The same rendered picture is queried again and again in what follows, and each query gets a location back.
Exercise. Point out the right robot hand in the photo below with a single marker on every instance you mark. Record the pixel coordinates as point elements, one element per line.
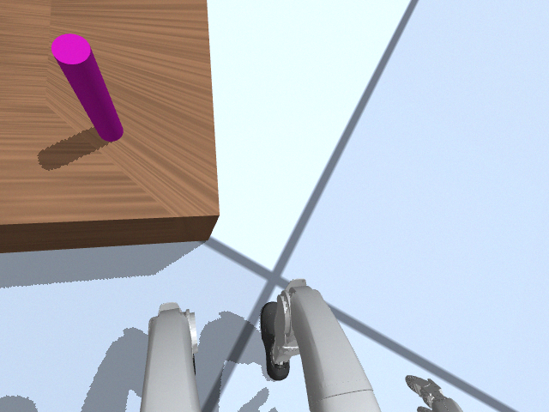
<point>432,395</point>

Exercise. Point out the right robot foot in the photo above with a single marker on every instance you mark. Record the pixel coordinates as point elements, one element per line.
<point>275,372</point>

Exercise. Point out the can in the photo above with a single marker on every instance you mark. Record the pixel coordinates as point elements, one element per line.
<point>76,59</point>

